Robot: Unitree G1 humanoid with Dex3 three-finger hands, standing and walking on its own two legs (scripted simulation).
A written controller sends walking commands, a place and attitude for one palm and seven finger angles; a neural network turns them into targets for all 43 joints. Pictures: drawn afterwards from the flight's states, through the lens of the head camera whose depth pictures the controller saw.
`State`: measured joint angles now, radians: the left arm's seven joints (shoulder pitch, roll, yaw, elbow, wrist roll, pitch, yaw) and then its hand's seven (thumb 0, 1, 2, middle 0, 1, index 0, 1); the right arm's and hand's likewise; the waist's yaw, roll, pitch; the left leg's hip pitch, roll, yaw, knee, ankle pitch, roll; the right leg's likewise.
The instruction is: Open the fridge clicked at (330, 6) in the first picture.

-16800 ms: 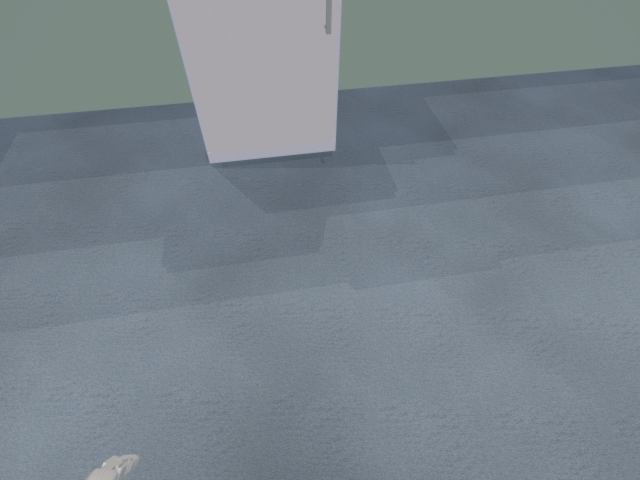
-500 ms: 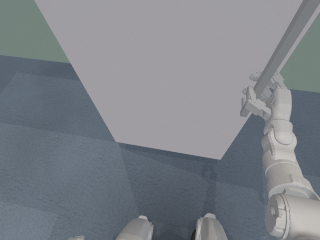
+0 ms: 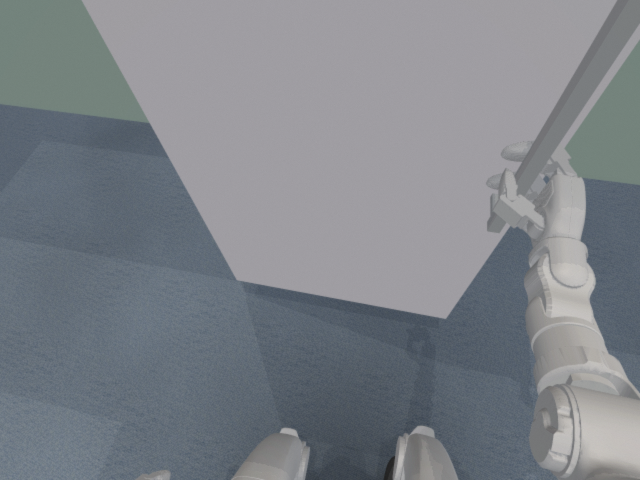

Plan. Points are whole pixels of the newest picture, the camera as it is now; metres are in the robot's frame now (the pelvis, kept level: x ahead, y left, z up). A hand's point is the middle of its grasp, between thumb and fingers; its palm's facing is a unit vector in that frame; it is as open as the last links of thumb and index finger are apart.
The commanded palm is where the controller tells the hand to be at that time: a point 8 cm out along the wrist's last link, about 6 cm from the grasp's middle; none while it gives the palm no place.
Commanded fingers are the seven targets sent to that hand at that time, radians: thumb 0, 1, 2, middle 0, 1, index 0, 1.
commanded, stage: grip the handle and tug to test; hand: right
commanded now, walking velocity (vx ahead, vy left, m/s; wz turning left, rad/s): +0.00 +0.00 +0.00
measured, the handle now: (567, 91) +0.52 -0.18 +0.18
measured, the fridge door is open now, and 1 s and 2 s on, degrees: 0 5 21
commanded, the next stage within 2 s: pull the door a little, standing still in 0.24 s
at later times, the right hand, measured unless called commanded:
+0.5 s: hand (503, 201) +0.46 -0.15 +0.06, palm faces +0.05 +1.00 +0.01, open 5.5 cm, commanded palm +0.42 -0.20 +0.07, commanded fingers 0.00 -0.90 -0.90 0.45 1.40 0.45 1.40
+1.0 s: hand (504, 232) +0.42 -0.14 +0.07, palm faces -0.04 +0.99 -0.11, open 6.1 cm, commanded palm +0.39 -0.20 +0.06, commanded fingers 0.00 -0.90 -0.90 0.45 1.40 0.45 1.40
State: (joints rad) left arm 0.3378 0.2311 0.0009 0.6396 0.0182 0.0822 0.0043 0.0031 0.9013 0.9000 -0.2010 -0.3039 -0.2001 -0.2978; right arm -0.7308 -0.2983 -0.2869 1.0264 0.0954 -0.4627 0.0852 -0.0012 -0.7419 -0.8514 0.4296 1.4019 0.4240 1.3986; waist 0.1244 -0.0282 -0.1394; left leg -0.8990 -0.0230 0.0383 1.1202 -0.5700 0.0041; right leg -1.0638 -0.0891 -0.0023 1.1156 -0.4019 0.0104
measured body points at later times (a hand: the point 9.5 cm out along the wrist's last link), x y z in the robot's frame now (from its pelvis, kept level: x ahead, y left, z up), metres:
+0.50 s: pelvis +0.03 +0.00 +0.01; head +0.13 -0.01 +0.45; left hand +0.10 +0.26 -0.11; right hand +0.46 -0.20 +0.06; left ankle -0.02 +0.12 -0.65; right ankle +0.07 -0.13 -0.65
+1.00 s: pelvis +0.12 -0.02 +0.06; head +0.20 -0.01 +0.50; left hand +0.20 +0.23 -0.06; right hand +0.41 -0.20 +0.08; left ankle -0.01 +0.11 -0.62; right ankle +0.07 -0.14 -0.65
